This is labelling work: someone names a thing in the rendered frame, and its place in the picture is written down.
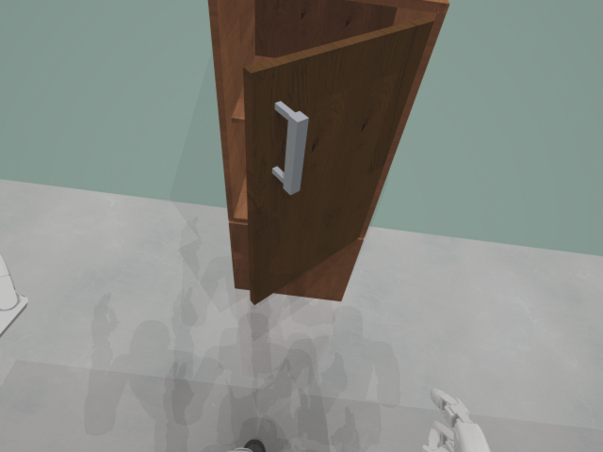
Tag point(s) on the cupboard door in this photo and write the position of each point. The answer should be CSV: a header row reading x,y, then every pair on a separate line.
x,y
353,91

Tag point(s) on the handle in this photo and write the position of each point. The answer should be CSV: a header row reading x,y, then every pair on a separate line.
x,y
295,148

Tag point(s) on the robot left hand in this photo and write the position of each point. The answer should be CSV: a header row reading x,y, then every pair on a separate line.
x,y
11,303

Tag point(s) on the robot right hand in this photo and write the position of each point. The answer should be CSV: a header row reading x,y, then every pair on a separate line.
x,y
467,436

